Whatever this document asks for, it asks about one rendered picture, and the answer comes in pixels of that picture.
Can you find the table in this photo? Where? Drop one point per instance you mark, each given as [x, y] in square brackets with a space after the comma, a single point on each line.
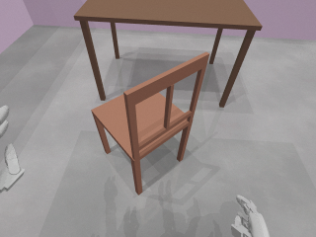
[214, 14]

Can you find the right robot hand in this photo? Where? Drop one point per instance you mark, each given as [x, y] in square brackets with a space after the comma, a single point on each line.
[252, 226]

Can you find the chair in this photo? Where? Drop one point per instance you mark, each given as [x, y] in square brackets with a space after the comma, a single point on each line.
[141, 119]

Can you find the left robot hand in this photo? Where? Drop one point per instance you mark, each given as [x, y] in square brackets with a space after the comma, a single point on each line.
[9, 176]

